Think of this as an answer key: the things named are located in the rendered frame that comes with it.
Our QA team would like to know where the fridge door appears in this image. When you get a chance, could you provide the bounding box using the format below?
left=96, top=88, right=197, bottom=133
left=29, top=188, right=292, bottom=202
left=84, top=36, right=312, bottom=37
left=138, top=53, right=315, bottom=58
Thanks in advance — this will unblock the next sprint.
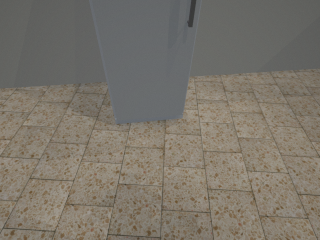
left=92, top=0, right=201, bottom=121

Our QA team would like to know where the handle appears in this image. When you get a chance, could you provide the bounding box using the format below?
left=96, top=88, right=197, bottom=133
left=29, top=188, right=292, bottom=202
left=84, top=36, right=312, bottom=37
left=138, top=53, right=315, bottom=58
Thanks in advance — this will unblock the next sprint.
left=187, top=0, right=197, bottom=28

